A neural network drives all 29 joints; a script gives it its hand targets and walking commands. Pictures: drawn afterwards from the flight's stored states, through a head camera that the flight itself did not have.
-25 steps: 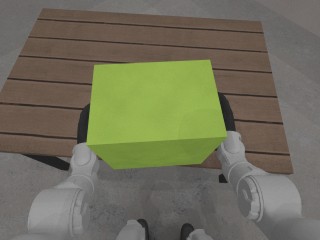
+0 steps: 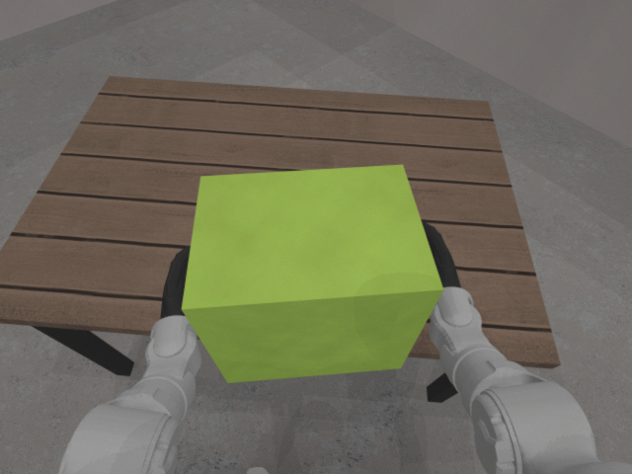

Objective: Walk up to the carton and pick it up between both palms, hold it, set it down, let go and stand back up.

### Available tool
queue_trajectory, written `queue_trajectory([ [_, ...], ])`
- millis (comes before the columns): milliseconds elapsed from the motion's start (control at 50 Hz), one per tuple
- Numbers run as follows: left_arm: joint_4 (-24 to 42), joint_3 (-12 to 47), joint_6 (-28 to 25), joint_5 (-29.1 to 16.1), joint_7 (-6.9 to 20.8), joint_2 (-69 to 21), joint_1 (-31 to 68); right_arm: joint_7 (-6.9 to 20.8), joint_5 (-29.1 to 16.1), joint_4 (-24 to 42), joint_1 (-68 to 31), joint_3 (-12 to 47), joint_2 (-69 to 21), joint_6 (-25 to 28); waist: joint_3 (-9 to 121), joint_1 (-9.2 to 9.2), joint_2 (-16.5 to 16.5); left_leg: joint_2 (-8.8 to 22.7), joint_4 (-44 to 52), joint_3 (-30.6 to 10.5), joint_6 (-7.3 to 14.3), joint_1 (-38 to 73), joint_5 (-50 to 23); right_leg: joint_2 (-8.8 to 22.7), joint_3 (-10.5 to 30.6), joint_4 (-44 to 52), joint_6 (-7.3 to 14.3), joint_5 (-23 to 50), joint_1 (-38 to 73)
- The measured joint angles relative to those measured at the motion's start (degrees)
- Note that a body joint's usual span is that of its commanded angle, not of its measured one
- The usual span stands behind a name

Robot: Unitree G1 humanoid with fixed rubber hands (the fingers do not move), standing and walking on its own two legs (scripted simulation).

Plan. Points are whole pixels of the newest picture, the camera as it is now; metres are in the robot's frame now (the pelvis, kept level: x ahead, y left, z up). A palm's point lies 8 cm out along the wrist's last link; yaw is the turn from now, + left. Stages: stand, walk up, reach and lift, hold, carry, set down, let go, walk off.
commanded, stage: reach and lift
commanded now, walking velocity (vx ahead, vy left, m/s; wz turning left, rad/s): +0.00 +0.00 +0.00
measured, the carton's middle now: (309, 280) +0.39 +0.03 -0.05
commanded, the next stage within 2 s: none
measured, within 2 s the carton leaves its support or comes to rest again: neither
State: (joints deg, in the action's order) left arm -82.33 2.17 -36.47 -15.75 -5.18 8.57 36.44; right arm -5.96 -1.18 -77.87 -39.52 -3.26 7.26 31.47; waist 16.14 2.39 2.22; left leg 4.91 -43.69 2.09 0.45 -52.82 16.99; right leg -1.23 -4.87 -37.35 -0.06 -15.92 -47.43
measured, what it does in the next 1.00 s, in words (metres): stands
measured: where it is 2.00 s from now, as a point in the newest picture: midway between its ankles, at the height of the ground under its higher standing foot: outside the picture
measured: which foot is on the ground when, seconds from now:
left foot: down 0.00-1.00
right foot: down 0.00-1.00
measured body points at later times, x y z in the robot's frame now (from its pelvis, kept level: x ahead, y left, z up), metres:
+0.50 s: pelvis -0.02 -0.01 +0.03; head -0.02 +0.00 +0.48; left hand +0.37 +0.21 +0.10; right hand +0.40 -0.16 +0.12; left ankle +0.01 +0.11 -0.70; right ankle +0.00 -0.12 -0.70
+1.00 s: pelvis +0.00 -0.02 +0.04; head +0.00 +0.00 +0.49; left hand +0.37 +0.20 +0.13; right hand +0.38 -0.17 +0.14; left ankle +0.01 +0.11 -0.70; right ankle +0.00 -0.12 -0.70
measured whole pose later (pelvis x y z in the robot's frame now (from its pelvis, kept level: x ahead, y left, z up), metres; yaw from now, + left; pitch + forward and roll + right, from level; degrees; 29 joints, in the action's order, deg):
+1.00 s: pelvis +0.00 -0.02 +0.04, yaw +3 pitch +3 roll -1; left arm -26.6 -4.0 15.3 -3.1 -4.9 10.5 24.8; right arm -10.4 -12.2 -29.1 -25.8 -0.4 7.6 -11.4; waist 5.6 -1.6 -1.7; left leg 2.4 -20.7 2.0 -0.7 -15.2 8.7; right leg -0.2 -5.4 -16.7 0.7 -9.5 -10.5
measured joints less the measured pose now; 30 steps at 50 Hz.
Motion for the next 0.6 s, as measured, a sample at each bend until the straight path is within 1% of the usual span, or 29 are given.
queue_trajectory([
  [160,6.50,3.36,5.02,-2.75,-0.87,1.14,-3.22,0.01,-3.20,8.45,3.30,2.42,-0.51,-6.96,-0.06,-1.22,-0.46,-0.71,1.88,-0.64,-0.31,4.28,-1.32,0.54,-0.71,0.70,0.42,0.29,4.11],
  [280,11.00,5.31,10.03,-3.72,-1.24,2.73,-2.47,-0.53,-5.30,16.08,4.75,2.21,-0.70,-13.15,-0.26,-2.31,-0.90,-1.66,4.68,-1.24,-0.45,8.96,-2.99,1.29,-1.42,2.19,0.68,0.87,8.58],
  [360,11.64,5.34,14.27,-3.19,-0.90,3.59,0.37,-0.96,-5.75,19.48,4.00,0.70,-0.81,-18.14,-0.49,-2.93,-1.67,-2.49,7.51,-1.19,-0.36,12.81,-4.42,2.01,-1.50,3.44,0.74,1.31,11.81],
  [420,11.65,4.15,17.59,-2.29,-0.24,4.01,3.06,-1.33,-5.94,20.93,2.47,-0.33,-0.69,-21.73,-1.31,-3.22,-2.25,-2.94,9.80,-0.96,-0.30,16.03,-5.48,2.37,-1.33,4.68,0.74,1.82,14.52],
  [520,13.03,1.30,23.42,0.36,0.60,4.53,5.67,-2.08,-7.13,21.96,0.12,-0.49,-0.31,-26.77,-3.36,-3.62,-2.80,-3.19,14.03,-0.53,-0.35,22.07,-7.11,2.39,-0.99,8.28,0.72,3.22,20.11],
  [600,16.52,-1.23,28.51,3.42,0.82,4.46,5.08,-2.39,-7.54,22.82,-0.20,-0.36,-0.22,-30.05,-5.09,-3.80,-3.03,-3.18,17.22,-0.24,-0.43,26.83,-8.08,2.18,-0.75,11.60,0.72,4.38,24.81],
])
